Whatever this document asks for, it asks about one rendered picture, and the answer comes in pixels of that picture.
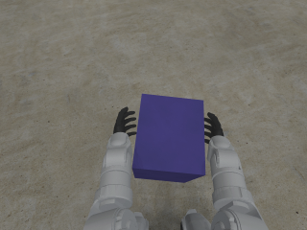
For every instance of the left robot thigh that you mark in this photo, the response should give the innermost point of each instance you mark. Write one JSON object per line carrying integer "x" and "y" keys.
{"x": 142, "y": 223}

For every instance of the right robot thigh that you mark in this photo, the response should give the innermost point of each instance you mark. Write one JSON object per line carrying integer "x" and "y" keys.
{"x": 195, "y": 221}

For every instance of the left robot upper arm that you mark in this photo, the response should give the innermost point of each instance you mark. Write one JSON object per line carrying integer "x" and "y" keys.
{"x": 120, "y": 218}

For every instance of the robot right hand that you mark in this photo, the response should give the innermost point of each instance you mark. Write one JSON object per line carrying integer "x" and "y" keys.
{"x": 215, "y": 128}

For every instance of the robot left hand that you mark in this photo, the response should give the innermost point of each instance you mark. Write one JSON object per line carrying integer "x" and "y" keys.
{"x": 120, "y": 125}

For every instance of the robot left forearm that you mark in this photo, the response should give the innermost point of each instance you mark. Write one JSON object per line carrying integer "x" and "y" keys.
{"x": 115, "y": 180}

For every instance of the robot thigh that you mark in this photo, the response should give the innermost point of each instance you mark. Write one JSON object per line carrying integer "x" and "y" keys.
{"x": 142, "y": 223}
{"x": 195, "y": 221}

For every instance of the robot right forearm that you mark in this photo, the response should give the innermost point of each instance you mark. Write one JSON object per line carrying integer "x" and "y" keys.
{"x": 230, "y": 189}

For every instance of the carton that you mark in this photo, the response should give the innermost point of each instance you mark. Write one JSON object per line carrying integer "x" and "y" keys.
{"x": 170, "y": 142}

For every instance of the right robot upper arm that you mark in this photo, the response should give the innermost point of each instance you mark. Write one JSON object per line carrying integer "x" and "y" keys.
{"x": 228, "y": 219}

